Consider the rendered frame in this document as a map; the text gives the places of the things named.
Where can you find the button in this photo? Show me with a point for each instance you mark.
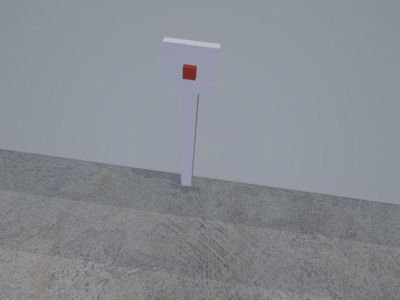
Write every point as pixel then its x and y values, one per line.
pixel 189 72

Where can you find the panel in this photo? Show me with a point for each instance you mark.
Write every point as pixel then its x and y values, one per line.
pixel 204 55

